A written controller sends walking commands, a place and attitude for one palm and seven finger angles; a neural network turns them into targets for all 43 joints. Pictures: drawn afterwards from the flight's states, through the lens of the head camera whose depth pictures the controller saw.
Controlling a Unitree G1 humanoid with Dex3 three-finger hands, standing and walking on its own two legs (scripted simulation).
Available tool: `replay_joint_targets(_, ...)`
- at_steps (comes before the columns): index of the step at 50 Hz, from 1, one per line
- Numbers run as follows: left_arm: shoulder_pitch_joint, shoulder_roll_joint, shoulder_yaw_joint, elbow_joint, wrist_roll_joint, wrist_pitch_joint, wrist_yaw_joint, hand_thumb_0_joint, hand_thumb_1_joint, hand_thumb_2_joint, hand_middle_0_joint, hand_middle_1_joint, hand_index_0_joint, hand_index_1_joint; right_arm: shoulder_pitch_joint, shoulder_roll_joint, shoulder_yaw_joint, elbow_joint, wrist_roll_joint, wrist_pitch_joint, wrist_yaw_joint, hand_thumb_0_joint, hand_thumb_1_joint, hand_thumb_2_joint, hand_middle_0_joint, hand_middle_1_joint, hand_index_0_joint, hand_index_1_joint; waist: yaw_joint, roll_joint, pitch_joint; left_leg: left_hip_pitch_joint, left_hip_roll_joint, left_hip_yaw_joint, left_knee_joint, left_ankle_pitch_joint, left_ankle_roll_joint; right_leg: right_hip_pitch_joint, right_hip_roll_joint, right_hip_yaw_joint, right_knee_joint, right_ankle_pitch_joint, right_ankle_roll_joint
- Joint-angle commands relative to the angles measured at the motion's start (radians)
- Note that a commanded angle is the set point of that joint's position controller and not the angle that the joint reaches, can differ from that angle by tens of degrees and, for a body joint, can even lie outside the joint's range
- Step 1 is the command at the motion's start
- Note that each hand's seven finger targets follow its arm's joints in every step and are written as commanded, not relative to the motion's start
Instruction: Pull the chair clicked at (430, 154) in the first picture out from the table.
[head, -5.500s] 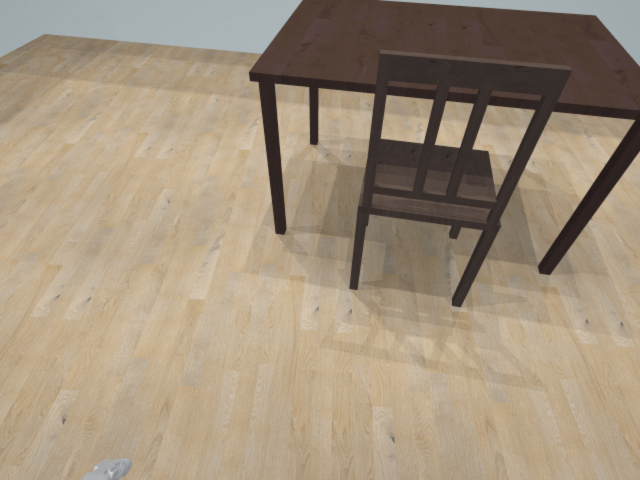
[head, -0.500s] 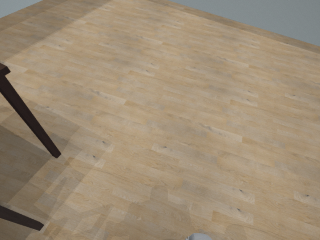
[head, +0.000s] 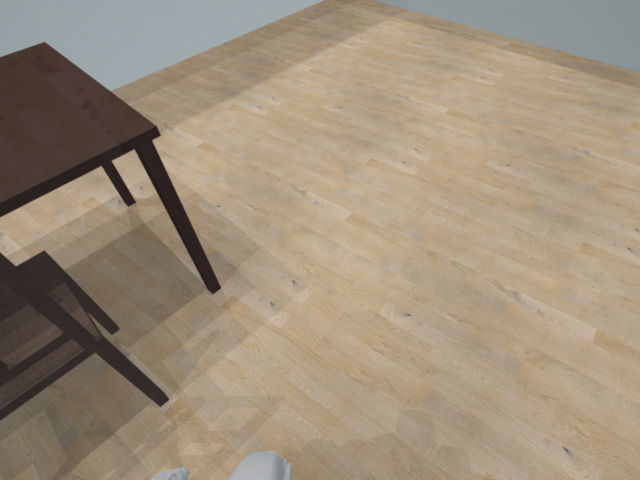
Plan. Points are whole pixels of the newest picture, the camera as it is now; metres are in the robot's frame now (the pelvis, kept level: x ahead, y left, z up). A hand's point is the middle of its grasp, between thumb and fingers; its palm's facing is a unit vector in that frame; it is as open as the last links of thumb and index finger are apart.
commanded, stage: turn to face it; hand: left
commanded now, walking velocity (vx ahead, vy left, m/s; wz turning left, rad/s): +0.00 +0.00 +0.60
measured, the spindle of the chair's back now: out of the picture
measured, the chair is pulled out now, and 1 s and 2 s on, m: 0.00 0.00 0.00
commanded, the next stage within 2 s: take the last steps up to it in 1.20 s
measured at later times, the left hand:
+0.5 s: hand out of the picture +0.00 +0.30 -0.18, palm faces +0.34 -0.91 -0.24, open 7.4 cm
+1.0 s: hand out of the picture +0.06 +0.27 -0.14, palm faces +0.50 -0.81 -0.30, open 7.3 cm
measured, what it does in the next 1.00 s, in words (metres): steps on the spot, turning left: left foot, then right foot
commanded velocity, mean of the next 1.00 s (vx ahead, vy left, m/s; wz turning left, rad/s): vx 0.00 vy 0.00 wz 0.57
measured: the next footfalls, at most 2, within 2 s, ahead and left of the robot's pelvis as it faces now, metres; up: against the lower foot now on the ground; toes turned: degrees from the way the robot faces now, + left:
left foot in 0.28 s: +0.02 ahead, +0.14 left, +0.00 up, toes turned +17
right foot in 0.94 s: +0.11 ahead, -0.05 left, +0.00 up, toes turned +33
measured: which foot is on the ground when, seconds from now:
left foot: up 0.00-0.26, down 0.28-0.94, up 0.96-1.00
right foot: down 0.00-0.28, up 0.30-0.92, down 0.94-1.00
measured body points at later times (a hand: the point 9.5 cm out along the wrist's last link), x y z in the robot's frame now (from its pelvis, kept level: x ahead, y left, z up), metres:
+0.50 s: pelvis +0.00 +0.08 +0.00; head +0.04 +0.12 +0.45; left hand -0.02 +0.35 -0.16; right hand +0.18 -0.14 -0.12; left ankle -0.02 +0.13 -0.74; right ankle +0.02 -0.11 -0.64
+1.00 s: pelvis +0.03 +0.02 -0.01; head +0.07 +0.01 +0.44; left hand +0.03 +0.31 -0.11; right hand +0.17 -0.20 -0.17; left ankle -0.03 +0.13 -0.71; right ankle +0.08 -0.08 -0.74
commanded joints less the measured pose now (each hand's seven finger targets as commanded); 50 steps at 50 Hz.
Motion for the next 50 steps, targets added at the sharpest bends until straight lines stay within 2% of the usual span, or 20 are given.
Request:
replay_joint_targets(1, 0.084, 0.201, 0.057, -0.049, 0.005, -0.021, 0.009, 0.000, 0.900, 0.900, -0.200, -0.300, -0.200, -0.300, -0.082, -0.046, -0.001, -0.087, 0.001, -0.012, -0.001, 0.000, -0.900, -0.900, 0.200, 0.300, 0.200, 0.300, 0.055, -0.216, 0.009, -0.079, 0.029, 0.029, -0.028, -0.013, -0.009, 0.079, -0.246, 0.123, -0.150, 0.440, -0.071)
replay_joint_targets(4, 0.116, 0.224, 0.063, -0.039, 0.010, -0.017, 0.009, 0.000, 0.900, 0.900, -0.200, -0.300, -0.200, -0.300, -0.142, -0.037, 0.012, -0.104, 0.005, -0.018, -0.001, 0.000, -0.900, -0.900, 0.200, 0.300, 0.200, 0.300, 0.075, -0.212, -0.019, -0.048, 0.036, 0.063, -0.160, -0.068, -0.004, 0.135, -0.274, 0.100, -0.117, 0.543, -0.095)
replay_joint_targets(9, 0.131, 0.260, 0.077, -0.024, 0.014, -0.004, 0.006, 0.000, 0.900, 0.900, -0.200, -0.300, -0.200, -0.300, -0.169, -0.022, 0.032, -0.121, 0.013, -0.034, 0.000, 0.000, -0.900, -0.900, 0.200, 0.300, 0.200, 0.300, 0.095, -0.265, -0.049, 0.119, 0.017, 0.138, -0.412, -0.091, 0.034, 0.114, -0.299, 0.047, -0.046, 0.616, -0.089)
replay_joint_targets(12, 0.110, 0.270, 0.084, -0.018, 0.005, 0.000, -0.001, 0.000, 0.900, 0.900, -0.200, -0.300, -0.200, -0.300, -0.073, -0.057, 0.026, -0.110, 0.009, -0.050, -0.005, 0.000, -0.900, -0.900, 0.200, 0.300, 0.200, 0.300, 0.041, -0.226, -0.118, 0.310, -0.002, 0.157, -0.673, 0.069, 0.061, 0.078, -0.280, -0.033, 0.120, 0.592, -0.027)
replay_joint_targets(13, 0.101, 0.255, 0.082, -0.029, -0.004, 0.002, -0.005, 0.000, 0.900, 0.900, -0.200, -0.300, -0.200, -0.300, 0.019, -0.119, 0.008, -0.090, 0.006, -0.061, -0.006, 0.000, -0.900, -0.900, 0.200, 0.300, 0.200, 0.300, -0.013, -0.097, -0.186, 0.520, 0.063, 0.062, -0.774, 0.277, 0.098, -0.062, -0.246, -0.062, 0.317, 0.465, 0.026)
replay_joint_targets(14, 0.073, 0.181, 0.067, -0.077, -0.013, 0.001, -0.015, 0.000, 0.900, 0.900, -0.200, -0.300, -0.200, -0.300, 0.095, -0.245, -0.025, -0.081, 0.005, -0.072, -0.014, 0.000, -0.900, -0.900, 0.200, 0.300, 0.200, 0.300, -0.056, 0.253, -0.223, 0.711, 0.362, -0.332, -0.784, 0.749, 0.239, -0.398, -0.082, -0.067, 0.563, -0.227, 0.116)
replay_joint_targets(15, 0.009, 0.182, 0.054, -0.105, -0.003, 0.014, -0.007, 0.000, 0.900, 0.900, -0.200, -0.300, -0.200, -0.300, 0.158, -0.278, -0.027, -0.052, 0.024, -0.063, -0.020, 0.000, -0.900, -0.900, 0.200, 0.300, 0.200, 0.300, -0.070, 0.206, -0.243, 0.702, 0.431, -0.346, -0.767, 0.957, 0.315, -0.446, -0.063, 0.055, 0.675, -0.373, 0.114)
replay_joint_targets(16, -0.005, 0.184, 0.057, -0.096, 0.001, 0.022, -0.002, 0.000, 0.900, 0.900, -0.200, -0.300, -0.200, -0.300, 0.133, -0.241, -0.018, -0.046, 0.019, -0.064, -0.030, 0.000, -0.900, -0.900, 0.200, 0.300, 0.200, 0.300, -0.057, 0.151, -0.214, 0.661, 0.403, -0.290, -0.771, 0.914, 0.320, -0.461, -0.083, 0.104, 0.711, -0.332, 0.109)
replay_joint_targets(19, -0.003, 0.194, 0.069, -0.052, -0.001, 0.025, -0.009, 0.000, 0.900, 0.900, -0.200, -0.300, -0.200, -0.300, -0.031, -0.158, 0.008, -0.093, 0.011, -0.070, -0.044, 0.000, -0.900, -0.900, 0.200, 0.300, 0.200, 0.300, 0.008, 0.127, -0.093, 0.486, 0.256, -0.188, -0.802, 0.743, 0.258, -0.426, -0.073, 0.141, 0.743, -0.141, 0.120)
replay_joint_targets(22, 0.030, 0.190, 0.071, -0.030, 0.002, 0.026, -0.015, 0.000, 0.900, 0.900, -0.200, -0.300, -0.200, -0.300, -0.040, -0.141, 0.013, -0.097, 0.012, -0.079, -0.042, 0.000, -0.900, -0.900, 0.200, 0.300, 0.200, 0.300, 0.029, 0.072, -0.094, 0.458, 0.200, -0.158, -0.829, 0.676, 0.229, -0.389, -0.049, 0.134, 0.713, -0.059, 0.130)
replay_joint_targets(27, -0.020, 0.191, 0.072, -0.053, 0.002, 0.028, -0.005, 0.000, 0.900, 0.900, -0.200, -0.300, -0.200, -0.300, 0.028, -0.136, 0.009, -0.078, 0.013, -0.080, -0.043, 0.000, -0.900, -0.900, 0.200, 0.300, 0.200, 0.300, 0.017, 0.087, -0.094, 0.496, 0.188, -0.233, -0.839, 0.672, 0.221, -0.417, -0.032, 0.162, 0.673, -0.025, 0.147)
replay_joint_targets(35, -0.171, 0.179, 0.060, -0.117, -0.007, 0.021, 0.001, 0.000, 0.900, 0.900, -0.200, -0.300, -0.200, -0.300, 0.109, -0.135, -0.002, -0.060, 0.002, -0.075, -0.047, 0.000, -0.900, -0.900, 0.200, 0.300, 0.200, 0.300, -0.021, 0.085, -0.085, 0.509, 0.197, -0.397, -0.807, 0.686, 0.283, -0.398, 0.007, 0.190, 0.492, -0.113, 0.141)
replay_joint_targets(41, -0.153, 0.161, 0.052, -0.131, -0.017, 0.017, 0.007, 0.000, 0.900, 0.900, -0.200, -0.300, -0.200, -0.300, 0.094, -0.141, -0.007, -0.066, -0.001, -0.063, -0.048, 0.000, -0.900, -0.900, 0.200, 0.300, 0.200, 0.300, -0.005, 0.119, -0.105, 0.411, 0.165, -0.471, -0.780, 0.669, 0.281, -0.230, 0.063, 0.192, 0.309, -0.126, 0.109)
replay_joint_targets(44, -0.077, 0.167, 0.053, -0.116, -0.022, 0.007, 0.012, 0.000, 0.900, 0.900, -0.200, -0.300, -0.200, -0.300, 0.066, -0.136, -0.009, -0.070, 0.005, -0.058, -0.045, 0.000, -0.900, -0.900, 0.200, 0.300, 0.200, 0.300, 0.030, 0.100, -0.129, 0.336, 0.118, -0.467, -0.730, 0.616, 0.239, -0.057, 0.085, 0.177, 0.085, 0.002, 0.093)
replay_joint_targets(45, -0.042, 0.181, 0.055, -0.106, -0.021, -0.003, 0.014, 0.000, 0.900, 0.900, -0.200, -0.300, -0.200, -0.300, 0.062, -0.122, -0.006, -0.071, 0.012, -0.059, -0.042, 0.000, -0.900, -0.900, 0.200, 0.300, 0.200, 0.300, 0.049, 0.058, -0.147, 0.283, 0.089, -0.438, -0.686, 0.534, 0.201, 0.056, 0.063, 0.184, -0.068, 0.115, 0.092)
replay_joint_targets(46, -0.015, 0.224, 0.063, -0.100, -0.016, -0.014, 0.018, 0.000, 0.900, 0.900, -0.200, -0.300, -0.200, -0.300, 0.089, -0.079, -0.002, -0.069, 0.022, -0.061, -0.036, 0.000, -0.900, -0.900, 0.200, 0.300, 0.200, 0.300, 0.053, -0.058, -0.176, 0.140, 0.037, -0.369, -0.594, 0.287, 0.138, 0.238, -0.067, 0.288, -0.168, 0.203, 0.062)
replay_joint_targets(47, -0.006, 0.306, 0.078, -0.102, -0.001, -0.018, 0.026, 0.000, 0.900, 0.900, -0.200, -0.300, -0.200, -0.300, 0.111, -0.017, 0.008, -0.088, 0.025, -0.063, -0.037, 0.000, -0.900, -0.900, 0.200, 0.300, 0.200, 0.300, 0.054, -0.327, -0.177, -0.066, -0.105, -0.154, -0.370, -0.191, 0.056, 0.339, -0.348, 0.551, -0.173, 0.356, -0.043)
replay_joint_targets(48, 0.022, 0.311, 0.074, -0.105, -0.002, -0.012, 0.022, 0.000, 0.900, 0.900, -0.200, -0.300, -0.200, -0.300, 0.095, -0.072, -0.007, -0.097, 0.009, -0.055, -0.043, 0.000, -0.900, -0.900, 0.200, 0.300, 0.200, 0.300, 0.059, -0.243, -0.162, -0.016, -0.098, -0.112, -0.173, -0.285, 0.049, 0.157, -0.434, 0.554, -0.170, 0.415, -0.138)
replay_joint_targets(49, -0.028, 0.275, 0.062, -0.115, -0.004, -0.007, 0.021, 0.000, 0.900, 0.900, -0.200, -0.300, -0.200, -0.300, 0.103, -0.062, -0.009, -0.086, 0.002, -0.043, -0.036, 0.000, -0.900, -0.900, 0.200, 0.300, 0.200, 0.300, 0.025, -0.146, -0.097, -0.005, -0.076, -0.121, -0.054, -0.214, 0.049, 0.057, -0.366, 0.445, -0.183, 0.341, -0.143)
replay_joint_targets(50, -0.075, 0.237, 0.063, -0.116, -0.008, -0.009, 0.022, 0.000, 0.900, 0.900, -0.200, -0.300, -0.200, -0.300, 0.103, -0.052, -0.009, -0.065, 0.002, -0.028, -0.032, 0.000, -0.900, -0.900, 0.200, 0.300, 0.200, 0.300, 0.003, -0.202, -0.070, -0.002, -0.051, -0.113, -0.006, -0.174, 0.046, 0.001, -0.311, 0.411, -0.204, 0.287, -0.109)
